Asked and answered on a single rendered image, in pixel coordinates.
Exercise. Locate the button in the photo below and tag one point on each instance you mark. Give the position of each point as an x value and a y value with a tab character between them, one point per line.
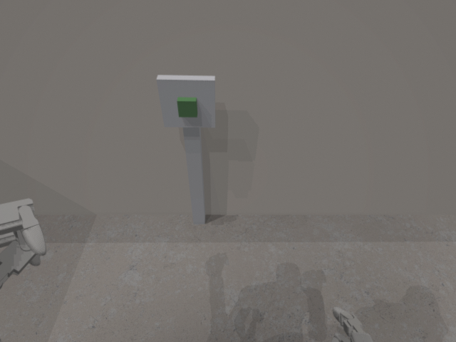
187	107

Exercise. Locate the robot right hand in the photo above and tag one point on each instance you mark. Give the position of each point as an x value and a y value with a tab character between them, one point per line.
351	325

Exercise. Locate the robot left hand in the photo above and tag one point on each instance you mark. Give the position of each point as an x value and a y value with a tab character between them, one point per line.
21	232

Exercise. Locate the panel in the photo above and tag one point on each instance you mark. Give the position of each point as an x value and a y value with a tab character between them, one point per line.
202	88

